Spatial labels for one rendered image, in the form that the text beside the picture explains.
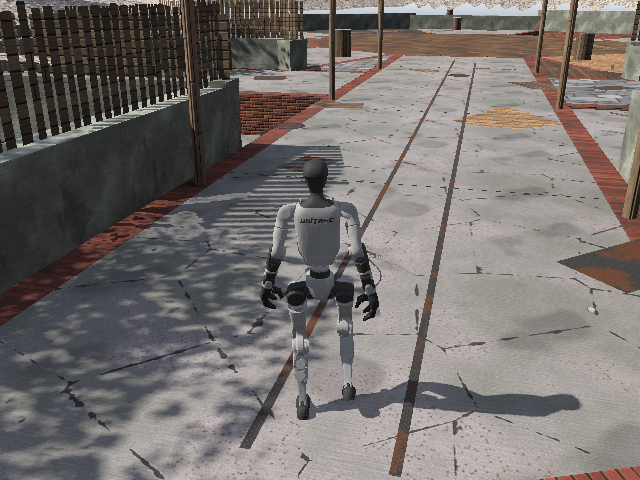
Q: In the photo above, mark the humanoid robot head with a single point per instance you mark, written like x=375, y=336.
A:
x=315, y=173

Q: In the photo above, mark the robot left forearm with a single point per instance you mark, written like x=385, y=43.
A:
x=271, y=270

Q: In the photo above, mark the robot torso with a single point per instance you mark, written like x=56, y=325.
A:
x=318, y=240

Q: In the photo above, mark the right robot upper arm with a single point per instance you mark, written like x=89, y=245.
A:
x=349, y=211

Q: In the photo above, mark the robot right forearm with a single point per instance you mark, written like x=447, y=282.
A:
x=365, y=274

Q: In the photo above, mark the left robot upper arm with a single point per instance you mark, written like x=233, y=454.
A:
x=285, y=213

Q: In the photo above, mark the left robot hand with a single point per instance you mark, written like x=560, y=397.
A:
x=266, y=293

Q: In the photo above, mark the right robot hand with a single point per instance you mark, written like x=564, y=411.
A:
x=371, y=308

